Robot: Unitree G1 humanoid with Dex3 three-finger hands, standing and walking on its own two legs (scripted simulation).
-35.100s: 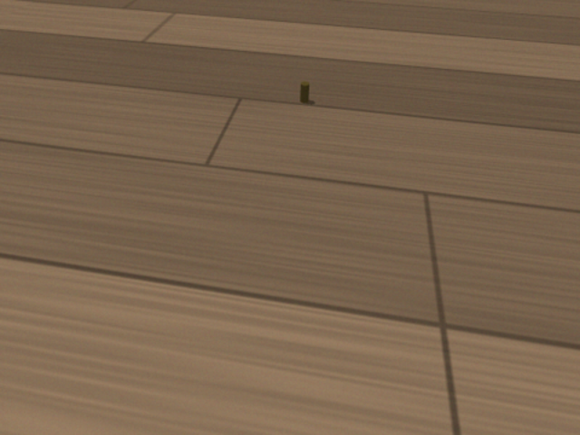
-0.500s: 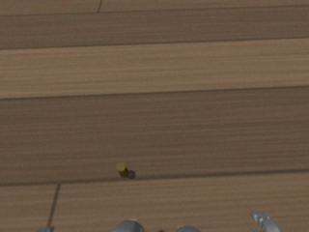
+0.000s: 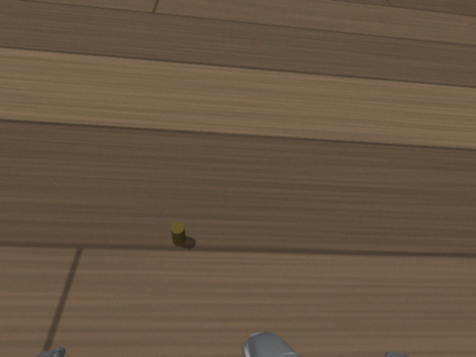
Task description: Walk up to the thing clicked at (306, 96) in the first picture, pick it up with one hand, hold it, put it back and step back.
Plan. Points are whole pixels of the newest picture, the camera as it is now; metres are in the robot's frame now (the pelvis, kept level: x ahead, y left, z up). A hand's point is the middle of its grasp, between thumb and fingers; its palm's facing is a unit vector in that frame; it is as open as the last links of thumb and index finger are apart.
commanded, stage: step back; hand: left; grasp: from the side
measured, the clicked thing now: (178, 234) +0.66 +0.19 -0.71
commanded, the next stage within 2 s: none
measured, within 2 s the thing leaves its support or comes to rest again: neither
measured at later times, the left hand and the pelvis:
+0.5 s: hand out of the picture -0.05 +0.22 -0.14, palm faces -0.03 -0.90 -0.44, open 7.4 cm; pelvis -0.16 -0.05 -0.01, yaw +0 degrees
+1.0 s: hand out of the picture -0.27 +0.17 -0.15, palm faces -0.03 -0.91 -0.42, open 7.4 cm; pelvis -0.32 -0.10 -0.01, yaw -3 degrees
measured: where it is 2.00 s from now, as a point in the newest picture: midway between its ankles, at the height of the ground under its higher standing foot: outside the picture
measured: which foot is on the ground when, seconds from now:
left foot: down 0.00-0.24, up 0.26-0.54, down 0.56-0.92, up 0.94-1.00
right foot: up 0.00-0.18, down 0.20-0.58, up 0.60-0.86, down 0.88-1.00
